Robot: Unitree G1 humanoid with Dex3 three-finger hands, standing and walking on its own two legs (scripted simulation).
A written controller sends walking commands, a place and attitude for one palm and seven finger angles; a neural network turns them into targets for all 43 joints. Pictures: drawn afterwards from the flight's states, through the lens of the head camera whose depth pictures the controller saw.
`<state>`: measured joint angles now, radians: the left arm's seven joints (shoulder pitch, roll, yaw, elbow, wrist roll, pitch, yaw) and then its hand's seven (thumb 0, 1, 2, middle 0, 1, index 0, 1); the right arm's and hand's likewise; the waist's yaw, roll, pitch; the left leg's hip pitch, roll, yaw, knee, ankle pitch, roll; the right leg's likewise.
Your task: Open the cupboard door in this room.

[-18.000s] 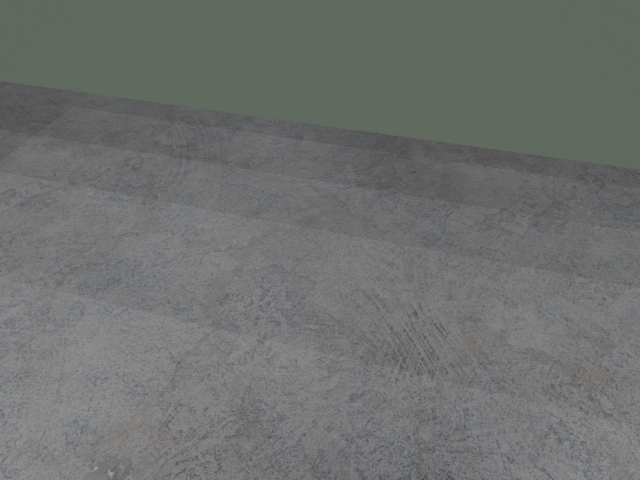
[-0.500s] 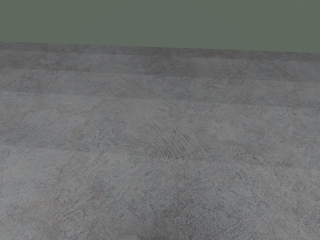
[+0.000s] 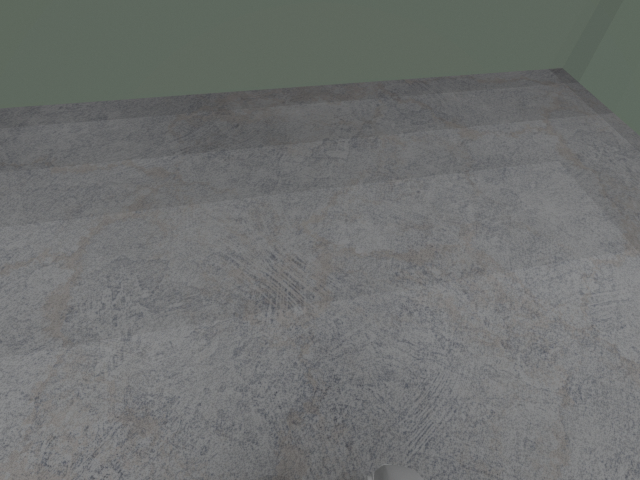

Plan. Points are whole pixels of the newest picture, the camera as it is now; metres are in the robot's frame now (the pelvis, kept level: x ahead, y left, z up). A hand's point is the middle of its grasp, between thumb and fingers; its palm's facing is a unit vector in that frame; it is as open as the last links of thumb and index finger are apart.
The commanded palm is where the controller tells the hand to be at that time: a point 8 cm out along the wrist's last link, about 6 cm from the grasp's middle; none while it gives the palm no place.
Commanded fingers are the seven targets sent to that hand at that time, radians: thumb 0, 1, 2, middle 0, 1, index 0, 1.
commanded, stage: turn or walk to find it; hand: left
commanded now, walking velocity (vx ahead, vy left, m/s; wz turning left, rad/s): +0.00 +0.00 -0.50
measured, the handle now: out of the picture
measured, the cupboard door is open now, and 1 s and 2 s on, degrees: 0 0 0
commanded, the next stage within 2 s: none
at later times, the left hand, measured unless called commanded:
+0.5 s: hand out of the picture +0.11 +0.12 -0.15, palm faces -0.20 -0.95 -0.25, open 7.4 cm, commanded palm none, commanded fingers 0.00 0.90 0.90 -0.20 -0.30 -0.20 -0.30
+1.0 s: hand (196, 460) +0.17 +0.18 -0.17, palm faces -0.41 -0.89 -0.22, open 7.4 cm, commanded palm none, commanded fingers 0.00 0.90 0.90 -0.20 -0.30 -0.20 -0.30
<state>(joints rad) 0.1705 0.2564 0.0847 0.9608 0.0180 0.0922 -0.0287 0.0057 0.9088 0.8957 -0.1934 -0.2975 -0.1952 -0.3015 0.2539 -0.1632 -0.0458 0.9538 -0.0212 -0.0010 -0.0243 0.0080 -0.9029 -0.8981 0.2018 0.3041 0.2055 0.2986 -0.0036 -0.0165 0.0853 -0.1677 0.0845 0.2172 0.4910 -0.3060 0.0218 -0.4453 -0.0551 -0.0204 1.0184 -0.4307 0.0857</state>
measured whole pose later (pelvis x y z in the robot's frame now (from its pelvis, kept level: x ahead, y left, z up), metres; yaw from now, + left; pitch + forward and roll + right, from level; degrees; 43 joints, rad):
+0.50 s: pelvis +0.00 -0.05 +0.00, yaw -14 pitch +0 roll +2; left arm 0.20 0.18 0.04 0.94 0.01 0.03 -0.01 0.00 0.90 0.89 -0.20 -0.30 -0.20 -0.30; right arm 0.16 -0.26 -0.08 0.95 -0.02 0.06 -0.02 0.01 -0.91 -0.90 0.20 0.30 0.20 0.30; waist 0.00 0.03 0.08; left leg -0.49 0.08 -0.02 1.07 -0.34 -0.09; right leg -0.24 0.05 0.02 0.47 -0.23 -0.07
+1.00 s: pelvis +0.01 +0.01 +0.00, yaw -29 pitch +0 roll -2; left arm 0.20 0.28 0.10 0.96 0.02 0.08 -0.02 0.00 0.91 0.90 -0.19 -0.30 -0.20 -0.30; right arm 0.20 -0.16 -0.03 0.92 -0.02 0.00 -0.03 0.01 -0.90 -0.90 0.20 0.30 0.21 0.30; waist 0.03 -0.03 0.08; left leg -0.18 0.06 0.18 0.47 -0.29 0.05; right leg -0.50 -0.03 0.03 1.17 -0.40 0.09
